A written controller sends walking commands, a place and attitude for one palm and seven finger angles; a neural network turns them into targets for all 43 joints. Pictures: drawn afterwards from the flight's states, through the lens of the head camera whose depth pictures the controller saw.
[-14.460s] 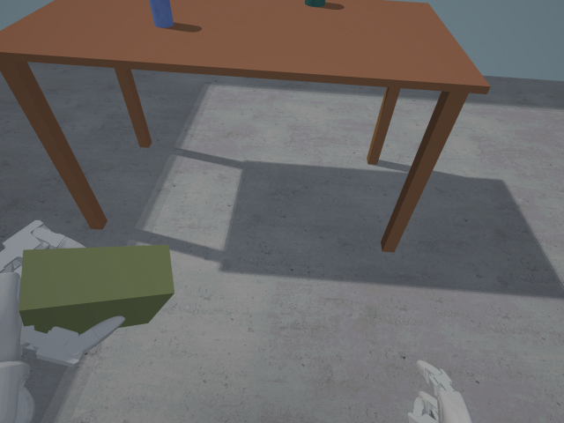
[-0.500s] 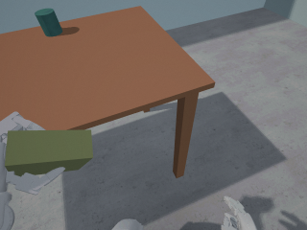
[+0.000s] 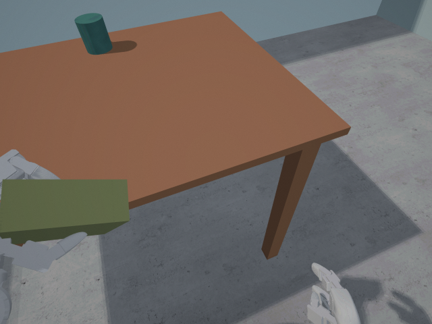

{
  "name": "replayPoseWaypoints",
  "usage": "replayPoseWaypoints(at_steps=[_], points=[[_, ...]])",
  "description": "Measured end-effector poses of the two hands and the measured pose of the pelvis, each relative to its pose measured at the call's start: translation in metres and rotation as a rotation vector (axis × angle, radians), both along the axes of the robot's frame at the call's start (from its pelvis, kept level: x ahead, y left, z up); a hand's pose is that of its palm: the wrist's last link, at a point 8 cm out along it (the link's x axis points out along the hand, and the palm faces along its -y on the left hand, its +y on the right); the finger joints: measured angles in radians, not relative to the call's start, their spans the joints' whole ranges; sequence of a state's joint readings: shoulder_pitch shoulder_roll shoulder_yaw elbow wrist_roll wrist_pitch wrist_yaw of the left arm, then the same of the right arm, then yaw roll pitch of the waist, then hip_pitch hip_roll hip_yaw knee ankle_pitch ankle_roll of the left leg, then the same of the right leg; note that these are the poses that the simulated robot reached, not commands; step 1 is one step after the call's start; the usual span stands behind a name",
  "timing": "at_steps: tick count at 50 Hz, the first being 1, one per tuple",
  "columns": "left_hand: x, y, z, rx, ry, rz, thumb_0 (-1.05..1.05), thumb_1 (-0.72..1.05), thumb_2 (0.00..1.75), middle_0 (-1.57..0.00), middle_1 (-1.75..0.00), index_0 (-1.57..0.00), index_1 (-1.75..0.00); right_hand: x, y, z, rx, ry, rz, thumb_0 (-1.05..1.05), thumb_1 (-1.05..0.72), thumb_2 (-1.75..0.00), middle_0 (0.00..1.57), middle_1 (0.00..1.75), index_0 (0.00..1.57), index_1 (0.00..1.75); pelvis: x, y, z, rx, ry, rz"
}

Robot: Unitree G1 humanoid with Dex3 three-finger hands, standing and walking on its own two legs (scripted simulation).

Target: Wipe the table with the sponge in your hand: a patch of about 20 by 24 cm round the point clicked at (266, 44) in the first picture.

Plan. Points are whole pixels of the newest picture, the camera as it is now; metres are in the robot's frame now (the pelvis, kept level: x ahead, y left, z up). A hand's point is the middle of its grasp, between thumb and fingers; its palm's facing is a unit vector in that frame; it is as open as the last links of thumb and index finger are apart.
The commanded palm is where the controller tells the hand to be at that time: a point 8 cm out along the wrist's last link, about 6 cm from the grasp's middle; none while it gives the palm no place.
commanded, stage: shuffle to correct the standing spot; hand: left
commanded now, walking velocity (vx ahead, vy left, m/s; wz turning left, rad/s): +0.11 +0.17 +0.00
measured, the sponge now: (83, 211) +0.23 +0.19 +0.17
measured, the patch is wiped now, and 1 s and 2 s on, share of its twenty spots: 0.00 0.00 0.00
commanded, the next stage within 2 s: come to a stop and stand still in 0.68 s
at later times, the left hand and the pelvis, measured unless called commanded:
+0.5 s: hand out of the picture +0.24 +0.34 +0.20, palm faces +0.41 -0.78 -0.47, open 9.8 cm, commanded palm +0.18 +0.38 +0.20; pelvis +0.02 +0.10 +0.01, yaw +0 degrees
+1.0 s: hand out of the picture +0.28 +0.40 +0.19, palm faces +0.40 -0.83 -0.39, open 9.8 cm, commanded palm +0.22 +0.44 +0.20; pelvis +0.06 +0.16 +0.01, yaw +0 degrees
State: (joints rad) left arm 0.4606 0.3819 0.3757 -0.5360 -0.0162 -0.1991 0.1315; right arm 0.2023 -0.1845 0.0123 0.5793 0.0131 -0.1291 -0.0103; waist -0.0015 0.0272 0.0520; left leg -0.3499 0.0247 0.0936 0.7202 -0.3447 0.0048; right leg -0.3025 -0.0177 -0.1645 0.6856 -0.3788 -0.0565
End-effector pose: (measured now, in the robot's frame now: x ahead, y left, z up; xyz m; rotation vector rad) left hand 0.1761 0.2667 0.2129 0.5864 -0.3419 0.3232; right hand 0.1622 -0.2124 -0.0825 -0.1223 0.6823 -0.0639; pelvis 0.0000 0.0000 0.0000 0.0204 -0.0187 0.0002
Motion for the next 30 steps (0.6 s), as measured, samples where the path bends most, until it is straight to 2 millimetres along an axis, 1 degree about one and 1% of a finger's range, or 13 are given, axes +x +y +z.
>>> replayPoseWaypoints(at_steps=[2, 5, 10, 14, 16, 17, 19, 22, 24, 27, 30], points=[[-0.001, 0.005, 0.005, 0.007, 0.004, -0.001, 0.00, -0.48, 1.01, -0.78, -1.35, -0.78, -1.34, -0.001, 0.007, -0.005, 0.005, 0.046, 0.017, 0.01, -0.90, -0.90, 0.21, 0.30, 0.20, 0.30, 0.002, 0.006, 0.003, 0.002, -0.001, 0.013], [-0.001, 0.023, 0.006, -0.001, 0.033, 0.038, 0.00, -0.48, 1.01, -0.78, -1.35, -0.78, -1.34, -0.004, 0.012, -0.005, 0.002, 0.107, 0.023, 0.01, -0.90, -0.90, 0.21, 0.30, 0.20, 0.30, 0.006, 0.015, 0.012, 0.022, 0.002, 0.005], [0.000, 0.060, -0.011, -0.041, 0.111, 0.119, 0.00, -0.48, 1.01, -0.78, -1.35, -0.78, -1.34, -0.009, 0.018, 0.002, -0.047, 0.153, 0.009, 0.01, -0.90, -0.90, 0.21, 0.30, 0.20, 0.30, 0.009, 0.033, 0.020, 0.039, 0.006, 0.007], [0.006, 0.076, -0.023, -0.110, 0.097, 0.100, 0.00, -0.48, 1.01, -0.78, -1.35, -0.78, -1.34, -0.004, 0.026, 0.009, -0.122, 0.142, -0.002, 0.01, -0.90, -0.90, 0.21, 0.30, 0.20, 0.30, 0.013, 0.058, 0.016, 0.036, -0.005, 0.010], [0.012, 0.083, -0.023, -0.118, 0.052, 0.050, 0.00, -0.48, 1.01, -0.78, -1.35, -0.78, -1.34, 0.003, 0.032, 0.010, -0.158, 0.107, -0.017, 0.01, -0.90, -0.90, 0.20, 0.30, 0.20, 0.30, 0.016, 0.075, 0.007, 0.011, -0.008, 0.011], [0.015, 0.087, -0.022, -0.107, 0.023, 0.022, 0.00, -0.48, 1.01, -0.78, -1.35, -0.78, -1.34, 0.007, 0.037, 0.010, -0.166, 0.090, -0.034, 0.01, -0.90, -0.90, 0.20, 0.30, 0.20, 0.30, 0.016, 0.081, 0.003, 0.012, -0.011, 0.013], [0.021, 0.095, -0.016, -0.071, -0.023, -0.015, 0.00, -0.48, 1.01, -0.78, -1.35, -0.78, -1.34, 0.012, 0.051, 0.013, -0.153, 0.063, -0.060, 0.01, -0.91, -0.90, 0.20, 0.30, 0.20, 0.29, 0.014, 0.089, 0.000, 0.022, -0.021, 0.003], [0.026, 0.108, -0.006, -0.016, -0.045, -0.024, 0.00, -0.48, 1.01, -0.78, -1.35, -0.78, -1.34, 0.018, 0.074, 0.018, -0.109, 0.029, -0.058, 0.01, -0.91, -0.90, 0.20, 0.30, 0.20, 0.29, 0.015, 0.094, 0.003, 0.013, -0.012, 0.008], [0.026, 0.114, 0.003, 0.006, -0.052, -0.011, 0.00, -0.48, 1.01, -0.78, -1.35, -0.78, -1.34, 0.021, 0.089, 0.020, -0.069, 0.011, -0.050, 0.01, -0.91, -0.90, 0.20, 0.30, 0.20, 0.29, 0.016, 0.098, 0.006, 0.008, -0.001, 0.005], [0.021, 0.117, 0.013, 0.021, -0.050, 0.014, 0.00, -0.48, 1.01, -0.78, -1.35, -0.78, -1.34, 0.023, 0.105, 0.015, -0.017, 0.000, -0.027, 0.01, -0.90, -0.90, 0.20, 0.30, 0.20, 0.29, 0.021, 0.102, 0.007, 0.007, 0.016, 0.001], [0.017, 0.118, 0.011, 0.028, -0.020, 0.049, 0.00, -0.48, 1.02, -0.78, -1.35, -0.78, -1.34, 0.026, 0.115, 0.002, 0.015, 0.012, -0.002, 0.01, -0.90, -0.90, 0.21, 0.30, 0.20, 0.30, 0.027, 0.105, 0.004, 0.003, 0.019, 0.002]])
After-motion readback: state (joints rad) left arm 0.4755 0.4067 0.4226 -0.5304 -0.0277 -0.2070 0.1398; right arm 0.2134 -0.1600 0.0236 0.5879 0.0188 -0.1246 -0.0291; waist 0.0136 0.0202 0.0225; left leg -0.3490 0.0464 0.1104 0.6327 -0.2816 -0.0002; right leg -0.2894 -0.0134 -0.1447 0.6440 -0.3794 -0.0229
